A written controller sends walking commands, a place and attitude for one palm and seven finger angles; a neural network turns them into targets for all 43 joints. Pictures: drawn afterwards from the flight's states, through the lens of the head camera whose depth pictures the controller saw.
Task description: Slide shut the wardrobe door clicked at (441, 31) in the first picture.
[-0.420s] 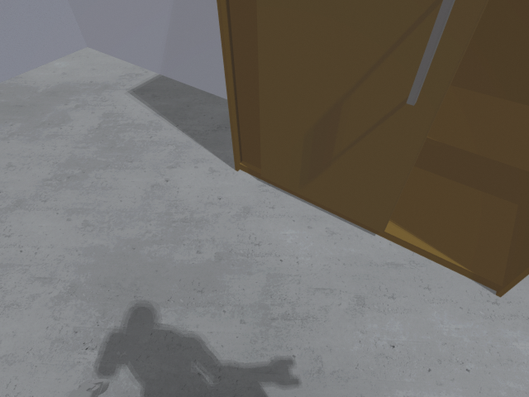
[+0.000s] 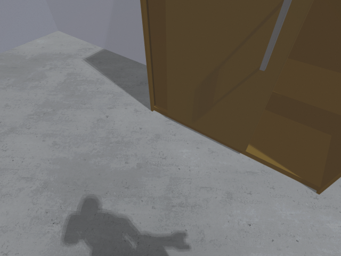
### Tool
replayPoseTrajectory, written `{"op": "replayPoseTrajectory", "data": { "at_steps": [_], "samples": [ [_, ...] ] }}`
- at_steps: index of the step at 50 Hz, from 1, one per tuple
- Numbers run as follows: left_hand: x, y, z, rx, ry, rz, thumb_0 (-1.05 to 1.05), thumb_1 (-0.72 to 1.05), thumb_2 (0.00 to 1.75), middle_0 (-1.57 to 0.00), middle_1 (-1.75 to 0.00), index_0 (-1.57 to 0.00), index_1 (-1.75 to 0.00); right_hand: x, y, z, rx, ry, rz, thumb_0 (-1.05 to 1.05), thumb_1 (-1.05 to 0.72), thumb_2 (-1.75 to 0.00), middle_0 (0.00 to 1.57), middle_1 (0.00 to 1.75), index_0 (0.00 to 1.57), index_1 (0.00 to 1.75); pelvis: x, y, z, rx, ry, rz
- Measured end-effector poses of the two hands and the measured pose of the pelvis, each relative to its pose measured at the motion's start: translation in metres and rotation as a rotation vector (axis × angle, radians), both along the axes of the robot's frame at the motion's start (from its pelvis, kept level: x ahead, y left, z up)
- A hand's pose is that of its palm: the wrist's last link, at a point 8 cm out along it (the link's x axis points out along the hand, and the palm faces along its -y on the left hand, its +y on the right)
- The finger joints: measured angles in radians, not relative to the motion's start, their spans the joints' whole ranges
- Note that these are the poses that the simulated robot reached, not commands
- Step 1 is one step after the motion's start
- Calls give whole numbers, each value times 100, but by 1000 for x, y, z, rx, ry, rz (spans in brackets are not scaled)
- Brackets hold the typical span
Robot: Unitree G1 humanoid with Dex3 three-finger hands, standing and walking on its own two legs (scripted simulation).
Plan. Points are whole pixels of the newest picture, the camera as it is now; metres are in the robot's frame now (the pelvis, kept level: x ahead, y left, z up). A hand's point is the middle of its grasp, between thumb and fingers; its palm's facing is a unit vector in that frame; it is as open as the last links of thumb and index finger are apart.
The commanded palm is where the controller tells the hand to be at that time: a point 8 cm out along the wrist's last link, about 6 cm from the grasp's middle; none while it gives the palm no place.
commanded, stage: stand and wait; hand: left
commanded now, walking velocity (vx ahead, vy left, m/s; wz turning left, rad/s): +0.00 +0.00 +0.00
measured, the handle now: (276, 33) +0.94 -0.39 +0.11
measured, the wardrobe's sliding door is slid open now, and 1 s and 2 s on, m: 0.49 0.49 0.49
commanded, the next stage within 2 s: look at it before walking up in 0.40 s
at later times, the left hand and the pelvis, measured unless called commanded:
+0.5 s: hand out of the picture +0.07 +0.25 -0.15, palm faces -0.04 -0.94 -0.34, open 7.3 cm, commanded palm none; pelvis -0.01 +0.00 +0.00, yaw +0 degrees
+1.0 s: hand out of the picture +0.07 +0.25 -0.15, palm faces -0.04 -0.94 -0.34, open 7.3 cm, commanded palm none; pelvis -0.01 +0.01 +0.00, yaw -1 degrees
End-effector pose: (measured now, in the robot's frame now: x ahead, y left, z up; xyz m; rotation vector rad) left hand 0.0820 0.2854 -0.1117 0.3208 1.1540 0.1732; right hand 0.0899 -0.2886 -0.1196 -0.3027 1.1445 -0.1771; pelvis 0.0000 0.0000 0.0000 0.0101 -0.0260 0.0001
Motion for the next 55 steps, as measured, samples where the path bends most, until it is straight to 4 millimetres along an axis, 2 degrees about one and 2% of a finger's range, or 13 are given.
{"op": "replayPoseTrajectory", "data": {
  "at_steps": [9, 17, 33, 55],
  "samples": [
    [-19, 5, -1, 14, 48, 18, 1, 91, 90, -20, -30, -21, -30, -27, -10, -2, -14, 68, -23, 1, -90, -90, 21, 30, 20, 30, -5, -3, 1, -3, -4, -1],
    [-22, 7, 1, 16, 51, 16, 1, 91, 90, -20, -30, -21, -30, -39, -10, -3, -12, 88, -30, 1, -90, -90, 21, 30, 20, 30, -8, -2, 2, -4, -5, -2],
    [-13, 5, 1, 3, 30, -3, 1, 91, 90, -20, -30, -21, -30, -36, -2, -2, -2, 71, -31, 1, -90, -90, 21, 30, 20, 30, -10, 2, 3, -5, -2, -9],
    [-16, 13, 0, 7, 47, 2, 1, 91, 90, -20, -30, -21, -30, -29, 2, 2, -10, 67, -32, 1, -90, -90, 21, 30, 20, 30, -6, 7, 4, -5, -3, -10]
  ]
}}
